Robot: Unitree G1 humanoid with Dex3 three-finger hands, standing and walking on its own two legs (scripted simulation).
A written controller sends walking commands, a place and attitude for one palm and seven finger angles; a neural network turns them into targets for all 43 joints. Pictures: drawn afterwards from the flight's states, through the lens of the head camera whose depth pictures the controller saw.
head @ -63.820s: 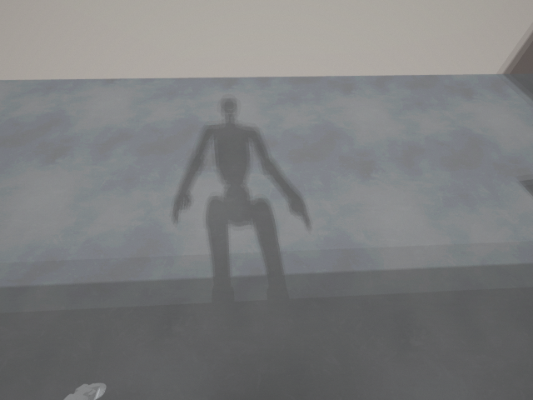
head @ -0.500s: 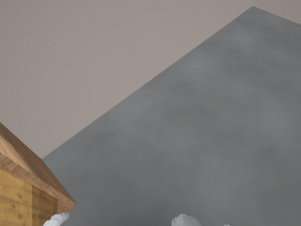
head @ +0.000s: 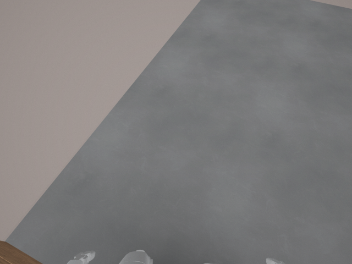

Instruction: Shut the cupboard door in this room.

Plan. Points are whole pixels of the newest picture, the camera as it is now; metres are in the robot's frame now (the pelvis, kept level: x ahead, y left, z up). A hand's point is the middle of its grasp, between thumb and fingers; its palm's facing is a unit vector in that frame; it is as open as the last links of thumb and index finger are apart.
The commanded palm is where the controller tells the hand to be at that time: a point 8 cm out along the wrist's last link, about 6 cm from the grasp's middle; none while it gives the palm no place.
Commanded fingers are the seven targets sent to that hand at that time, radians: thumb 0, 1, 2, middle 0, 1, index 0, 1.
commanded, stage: walk to a spot facing it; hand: left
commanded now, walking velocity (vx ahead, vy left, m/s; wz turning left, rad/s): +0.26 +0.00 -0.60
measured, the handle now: out of the picture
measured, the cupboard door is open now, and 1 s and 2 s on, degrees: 55 55 55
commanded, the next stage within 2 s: turn to face it in 1.30 s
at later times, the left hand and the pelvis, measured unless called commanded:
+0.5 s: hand (153, 188) +0.33 +0.09 -0.16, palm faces -0.40 -0.90 -0.18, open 7.4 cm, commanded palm none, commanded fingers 0.00 0.90 0.90 -0.20 -0.30 -0.20 -0.30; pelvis +0.13 -0.04 -0.01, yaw -20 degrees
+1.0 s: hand (165, 165) +0.41 +0.06 -0.18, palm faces -0.42 -0.89 -0.18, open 7.4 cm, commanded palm none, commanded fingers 0.00 0.90 0.90 -0.20 -0.30 -0.20 -0.30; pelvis +0.34 -0.12 -0.01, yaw -33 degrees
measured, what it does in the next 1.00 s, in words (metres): walks ahead, turning right: left foot, then right foot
